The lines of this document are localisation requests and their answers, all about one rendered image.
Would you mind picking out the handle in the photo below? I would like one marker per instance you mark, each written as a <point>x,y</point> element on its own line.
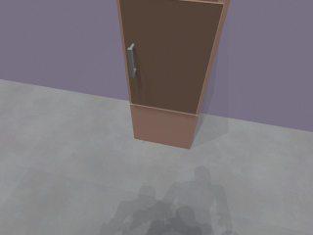
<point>131,60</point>

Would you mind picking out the cupboard door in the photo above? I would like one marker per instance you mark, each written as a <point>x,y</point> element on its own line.
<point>173,41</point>

